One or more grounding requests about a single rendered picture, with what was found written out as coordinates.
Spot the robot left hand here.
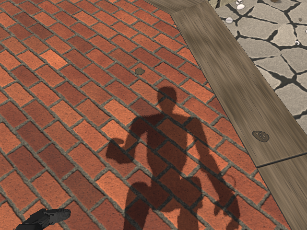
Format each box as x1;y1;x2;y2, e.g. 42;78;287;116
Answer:
13;208;71;230

